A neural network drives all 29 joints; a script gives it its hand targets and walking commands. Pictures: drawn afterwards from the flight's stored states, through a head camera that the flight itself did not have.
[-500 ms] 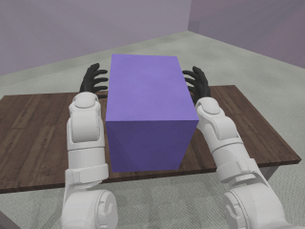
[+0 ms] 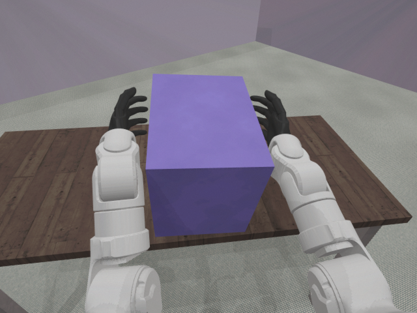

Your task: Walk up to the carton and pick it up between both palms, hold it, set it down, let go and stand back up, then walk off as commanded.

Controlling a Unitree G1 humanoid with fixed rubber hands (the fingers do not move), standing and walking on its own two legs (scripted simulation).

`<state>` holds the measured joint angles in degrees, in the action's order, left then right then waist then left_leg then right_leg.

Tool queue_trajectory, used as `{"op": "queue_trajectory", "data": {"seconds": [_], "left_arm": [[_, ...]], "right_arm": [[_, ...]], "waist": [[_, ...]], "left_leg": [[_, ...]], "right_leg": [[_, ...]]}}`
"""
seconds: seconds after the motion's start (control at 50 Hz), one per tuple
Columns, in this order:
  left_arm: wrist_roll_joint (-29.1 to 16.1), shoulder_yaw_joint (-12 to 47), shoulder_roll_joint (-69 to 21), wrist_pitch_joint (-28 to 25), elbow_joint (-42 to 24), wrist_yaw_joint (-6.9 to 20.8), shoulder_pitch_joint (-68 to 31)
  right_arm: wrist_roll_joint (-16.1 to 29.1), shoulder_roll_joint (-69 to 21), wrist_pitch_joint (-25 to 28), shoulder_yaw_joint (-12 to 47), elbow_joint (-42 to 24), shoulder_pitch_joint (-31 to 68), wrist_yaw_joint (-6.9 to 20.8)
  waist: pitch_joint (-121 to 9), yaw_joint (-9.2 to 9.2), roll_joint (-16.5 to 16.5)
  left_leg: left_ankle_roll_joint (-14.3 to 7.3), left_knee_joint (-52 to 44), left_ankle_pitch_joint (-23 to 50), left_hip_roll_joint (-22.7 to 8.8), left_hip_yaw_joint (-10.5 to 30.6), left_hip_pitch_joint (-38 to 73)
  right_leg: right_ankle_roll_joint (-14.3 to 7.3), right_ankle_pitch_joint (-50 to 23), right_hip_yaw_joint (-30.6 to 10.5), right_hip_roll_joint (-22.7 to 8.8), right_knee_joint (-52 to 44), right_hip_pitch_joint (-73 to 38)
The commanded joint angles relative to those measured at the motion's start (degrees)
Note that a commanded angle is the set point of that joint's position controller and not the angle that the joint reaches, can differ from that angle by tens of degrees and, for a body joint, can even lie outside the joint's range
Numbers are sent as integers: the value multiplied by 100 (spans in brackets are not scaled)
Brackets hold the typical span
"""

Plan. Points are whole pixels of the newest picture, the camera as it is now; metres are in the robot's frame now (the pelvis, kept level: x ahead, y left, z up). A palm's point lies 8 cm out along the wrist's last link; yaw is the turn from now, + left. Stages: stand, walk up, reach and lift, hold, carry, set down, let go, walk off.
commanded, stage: hold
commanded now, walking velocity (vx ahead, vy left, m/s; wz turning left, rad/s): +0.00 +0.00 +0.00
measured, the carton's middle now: (199, 154) +0.38 +0.01 +0.16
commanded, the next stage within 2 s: set down in 1.16 s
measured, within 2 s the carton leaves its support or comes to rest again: neither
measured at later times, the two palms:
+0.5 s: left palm (120, 135) +0.35 +0.15 +0.23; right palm (274, 135) +0.36 -0.13 +0.21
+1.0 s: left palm (121, 131) +0.36 +0.14 +0.23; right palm (275, 133) +0.36 -0.13 +0.21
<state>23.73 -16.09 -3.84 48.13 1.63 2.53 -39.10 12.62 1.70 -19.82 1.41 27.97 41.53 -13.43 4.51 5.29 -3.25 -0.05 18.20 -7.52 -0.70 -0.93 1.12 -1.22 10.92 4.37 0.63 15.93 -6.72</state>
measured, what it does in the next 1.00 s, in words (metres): stands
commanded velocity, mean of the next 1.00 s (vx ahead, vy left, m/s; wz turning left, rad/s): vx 0.00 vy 0.00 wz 0.00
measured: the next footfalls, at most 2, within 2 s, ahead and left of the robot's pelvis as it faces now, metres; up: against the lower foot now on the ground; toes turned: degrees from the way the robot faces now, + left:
none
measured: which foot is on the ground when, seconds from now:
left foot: down 0.00-1.00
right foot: down 0.00-1.00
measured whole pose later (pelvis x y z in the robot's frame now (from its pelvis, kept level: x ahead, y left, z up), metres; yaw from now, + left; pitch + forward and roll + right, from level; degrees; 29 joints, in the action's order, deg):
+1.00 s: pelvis -0.01 +0.00 +0.00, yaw +0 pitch -11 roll +0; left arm 24.4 -17.0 -3.4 48.0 3.9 3.6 -41.7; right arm 10.6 0.8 -19.3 -0.7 30.4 43.5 -12.9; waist 4.8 4.9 -3.8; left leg 0.0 17.5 -6.5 -0.6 -0.8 0.4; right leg -1.5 10.7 4.5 0.7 16.5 -5.5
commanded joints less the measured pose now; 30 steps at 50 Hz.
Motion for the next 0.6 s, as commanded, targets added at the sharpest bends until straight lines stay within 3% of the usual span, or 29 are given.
{"op": "queue_trajectory", "data": {"seconds": [0.0,0.02,0.06,0.12,0.14,0.16,0.18,0.2,0.24,0.26,0.3,0.32,0.34,0.38,0.4,0.42,0.46,0.48,0.5,0.52,0.54,0.58], "left_arm": [[-881,2319,-2815,-372,-276,882,-3403],[-965,2436,-2917,-415,-343,856,-3610],[-984,2452,-3003,-367,-187,831,-3331],[-1023,2495,-2974,-353,-218,886,-3320],[-971,2414,-2917,-404,-316,880,-3532],[-932,2299,-2799,-354,-111,878,-3335],[-697,2102,-2785,-310,2,924,-3273],[-732,2100,-2762,-230,255,946,-3149],[-918,2438,-2978,-300,-245,943,-3338],[-911,2414,-2943,-290,-148,913,-3350],[-806,2393,-2947,-305,-220,904,-3441],[-880,2454,-2976,-315,-146,885,-3609],[-1000,2533,-3108,-330,-202,865,-3464],[-1165,2808,-3085,-377,-599,829,-3340],[-1004,2536,-2979,-346,-324,834,-3408],[-891,2453,-2851,-321,-414,846,-3174],[-948,2561,-2955,-290,-427,854,-3216],[-1026,2760,-3044,-310,-639,844,-3126],[-946,2558,-2981,-328,-574,855,-3140],[-981,2622,-2942,-329,-489,860,-3227],[-1003,2536,-2915,-314,-419,862,-3292],[-981,2615,-2918,-350,-575,849,-3580]], "right_arm": [[252,-3196,265,1728,-1413,4366,444],[268,-3259,290,1743,-1438,4454,487],[398,-3235,348,1825,-1706,4734,458],[256,-3266,361,1702,-1633,4510,424],[301,-3337,356,1789,-1728,4573,417],[278,-3313,306,1748,-1609,4531,410],[257,-3217,212,1664,-1192,4446,422],[225,-3125,247,1560,-1304,4632,411],[302,-3219,303,1722,-1287,4375,429],[384,-3237,345,1818,-1714,4660,433],[310,-3238,330,1682,-1427,4576,430],[230,-3160,296,1634,-1288,4545,454],[351,-3196,416,1696,-1710,4775,441],[464,-3227,423,1868,-1948,4492,400],[383,-3221,340,1746,-1565,4538,409],[421,-3127,345,1834,-1660,4329,395],[391,-3092,353,1832,-1714,4386,409],[452,-3121,338,1919,-1800,4225,410],[494,-3160,317,1952,-1777,4332,398],[351,-2986,279,1752,-1642,4264,409],[397,-3107,344,1779,-1797,4542,420],[374,-3199,367,1738,-1709,4494,442]], "waist": [[-2016,84,198],[-2038,1,245],[-2179,-55,311],[-2216,139,80],[-2376,13,213],[-2020,23,185],[-1773,7,154],[-1705,27,240],[-1958,46,369],[-2079,-6,337],[-2003,73,464],[-1828,102,525],[-2255,74,517],[-2495,96,451],[-2315,86,452],[-2444,62,419],[-2248,31,439],[-2292,129,391],[-2189,43,351],[-2048,155,304],[-2187,37,319],[-2250,62,475]], "left_leg": [[-17,-124,814,325,-214,666],[-32,-134,662,283,-203,597],[-33,-77,1010,268,-198,821],[-76,-98,914,273,-217,754],[-52,-90,981,297,-235,778],[-99,-78,839,322,-197,602],[-108,-215,748,268,-180,684],[-128,-188,556,278,-188,523],[19,-144,923,228,-235,654],[-16,-116,973,262,-202,709],[10,-110,974,295,-246,707],[43,-142,741,280,-227,567],[32,-43,1008,294,-233,787],[109,71,1565,272,-139,1022],[39,12,1291,277,-174,975],[21,42,1368,318,-189,969],[48,3,1172,260,-170,796],[102,41,1571,243,-142,960],[69,-3,1412,247,-182,1005],[70,-69,1200,239,-143,886],[28,-44,1102,256,-196,722],[63,-46,1004,283,-181,826]], "right_leg": [[475,-1225,101,175,-197,117],[449,-913,119,207,-145,315],[411,-1040,87,233,-224,202],[433,-1103,132,245,-241,129],[453,-1177,108,205,-188,105],[497,-1343,54,141,-197,150],[477,-1058,83,173,-230,165],[443,-813,64,157,-288,211],[378,-961,152,252,-178,85],[388,-1098,140,228,-166,88],[400,-1079,144,224,-168,130],[364,-702,137,220,-208,261],[395,-963,134,230,-205,215],[435,-1609,110,264,-112,71],[418,-1338,102,212,-151,102],[459,-1573,116,216,-149,-21],[412,-1237,142,246,-119,53],[396,-1462,188,318,-99,-14],[399,-1331,168,302,-166,69],[384,-1105,165,298,-214,178],[398,-1074,161,287,-138,220],[381,-977,142,230,-179,218]]}}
